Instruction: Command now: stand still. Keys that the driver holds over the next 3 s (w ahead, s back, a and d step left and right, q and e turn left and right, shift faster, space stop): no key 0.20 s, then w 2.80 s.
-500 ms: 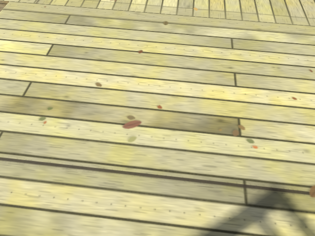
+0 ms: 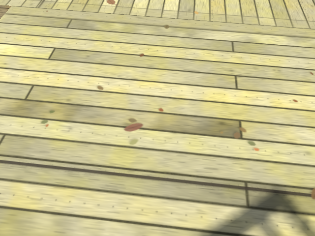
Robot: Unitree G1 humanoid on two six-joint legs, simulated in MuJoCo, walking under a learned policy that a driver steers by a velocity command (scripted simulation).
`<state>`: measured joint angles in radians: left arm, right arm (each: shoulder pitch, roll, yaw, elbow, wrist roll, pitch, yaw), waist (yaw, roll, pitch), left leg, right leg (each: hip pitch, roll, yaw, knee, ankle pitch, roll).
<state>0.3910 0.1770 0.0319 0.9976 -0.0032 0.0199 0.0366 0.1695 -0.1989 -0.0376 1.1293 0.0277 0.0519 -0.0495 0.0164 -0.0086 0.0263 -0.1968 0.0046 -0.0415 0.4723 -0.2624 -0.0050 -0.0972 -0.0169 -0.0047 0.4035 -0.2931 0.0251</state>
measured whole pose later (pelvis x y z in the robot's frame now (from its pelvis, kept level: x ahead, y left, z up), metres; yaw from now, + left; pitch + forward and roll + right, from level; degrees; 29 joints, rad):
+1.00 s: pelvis +0.29 -0.08 -0.19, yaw +0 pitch +2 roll +1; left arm 0.23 0.21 0.05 0.94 0.00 -0.11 -0.05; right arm 0.35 -0.22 -0.04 1.04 0.05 -0.10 -0.03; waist 0.00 0.03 -0.01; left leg -0.47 -0.01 -0.17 1.81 -0.64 0.07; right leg -0.42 0.01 -0.04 0.65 -0.26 -0.06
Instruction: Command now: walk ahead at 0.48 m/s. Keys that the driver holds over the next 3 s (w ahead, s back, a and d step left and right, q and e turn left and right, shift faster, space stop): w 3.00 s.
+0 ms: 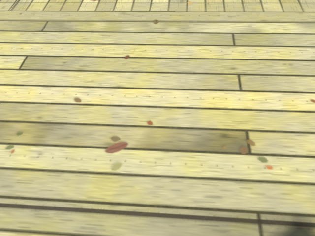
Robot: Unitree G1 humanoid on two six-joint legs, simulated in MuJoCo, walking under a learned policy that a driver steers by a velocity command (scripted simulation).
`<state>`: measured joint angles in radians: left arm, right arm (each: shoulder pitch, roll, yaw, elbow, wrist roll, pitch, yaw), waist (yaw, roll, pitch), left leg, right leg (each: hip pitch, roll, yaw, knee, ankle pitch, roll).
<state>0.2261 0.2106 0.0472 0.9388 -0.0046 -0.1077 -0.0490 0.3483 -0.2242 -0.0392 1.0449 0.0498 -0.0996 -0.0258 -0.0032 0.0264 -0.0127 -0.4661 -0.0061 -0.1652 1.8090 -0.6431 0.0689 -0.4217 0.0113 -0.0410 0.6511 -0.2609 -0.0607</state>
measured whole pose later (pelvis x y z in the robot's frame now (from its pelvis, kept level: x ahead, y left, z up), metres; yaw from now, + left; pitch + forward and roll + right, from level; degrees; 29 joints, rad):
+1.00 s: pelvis +0.56 +0.00 +0.00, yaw +0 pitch +2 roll +1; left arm -0.05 0.21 0.05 0.83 -0.02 -0.10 -0.04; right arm 0.45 -0.24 -0.06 1.04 0.02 -0.06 -0.01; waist -0.08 -0.01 0.05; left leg 0.10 -0.01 0.01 0.37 -0.46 0.02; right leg -0.48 -0.01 -0.04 0.48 -0.01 -0.08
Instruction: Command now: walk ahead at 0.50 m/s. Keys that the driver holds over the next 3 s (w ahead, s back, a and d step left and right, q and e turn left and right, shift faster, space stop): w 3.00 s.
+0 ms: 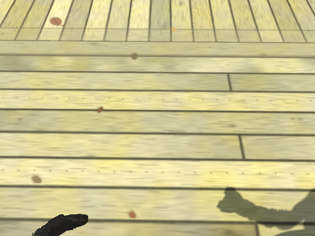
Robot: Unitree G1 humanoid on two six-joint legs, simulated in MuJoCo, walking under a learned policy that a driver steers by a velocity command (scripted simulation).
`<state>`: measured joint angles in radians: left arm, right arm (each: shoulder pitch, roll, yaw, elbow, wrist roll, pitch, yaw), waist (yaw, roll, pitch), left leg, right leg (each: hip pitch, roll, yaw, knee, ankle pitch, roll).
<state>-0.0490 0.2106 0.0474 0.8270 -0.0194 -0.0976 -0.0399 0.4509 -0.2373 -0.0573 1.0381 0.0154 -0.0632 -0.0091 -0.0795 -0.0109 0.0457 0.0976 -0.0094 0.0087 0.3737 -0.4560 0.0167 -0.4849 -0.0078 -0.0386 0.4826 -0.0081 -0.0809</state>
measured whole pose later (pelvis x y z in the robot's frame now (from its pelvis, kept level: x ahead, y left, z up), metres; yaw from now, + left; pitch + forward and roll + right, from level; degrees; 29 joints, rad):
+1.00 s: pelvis +0.53 +0.03 +0.02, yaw +0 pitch +2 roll +1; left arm 0.06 0.25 0.06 0.87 -0.01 -0.07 -0.01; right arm 0.36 -0.24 -0.05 0.98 0.01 -0.09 0.00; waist -0.07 -0.04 0.00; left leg 0.00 -0.07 0.05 0.19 -0.22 0.06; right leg -0.66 -0.12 0.03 0.63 0.08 0.00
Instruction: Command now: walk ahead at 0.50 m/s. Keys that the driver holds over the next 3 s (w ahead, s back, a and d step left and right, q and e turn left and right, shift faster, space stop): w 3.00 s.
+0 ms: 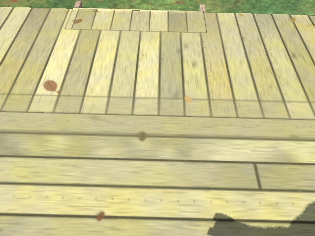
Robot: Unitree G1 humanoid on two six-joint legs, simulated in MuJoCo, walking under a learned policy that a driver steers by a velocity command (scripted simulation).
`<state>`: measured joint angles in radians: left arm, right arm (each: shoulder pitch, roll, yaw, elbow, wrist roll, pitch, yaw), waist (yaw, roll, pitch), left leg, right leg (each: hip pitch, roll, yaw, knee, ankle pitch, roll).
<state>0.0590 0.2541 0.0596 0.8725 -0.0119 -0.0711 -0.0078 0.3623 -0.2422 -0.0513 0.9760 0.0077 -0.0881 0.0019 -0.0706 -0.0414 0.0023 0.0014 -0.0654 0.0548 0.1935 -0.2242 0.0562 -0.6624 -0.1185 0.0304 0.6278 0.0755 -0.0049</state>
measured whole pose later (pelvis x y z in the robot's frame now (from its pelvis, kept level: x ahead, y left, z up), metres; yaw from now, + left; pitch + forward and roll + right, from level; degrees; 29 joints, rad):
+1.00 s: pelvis +0.55 +0.02 +0.00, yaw +0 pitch +1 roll +1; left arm 0.13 0.28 0.07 0.89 -0.01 -0.07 0.01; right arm 0.33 -0.24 -0.06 0.97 0.00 -0.09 0.01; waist -0.05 -0.04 0.00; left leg -0.10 -0.06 0.06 0.24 -0.16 0.07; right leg -0.68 -0.14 0.04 0.87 -0.07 -0.01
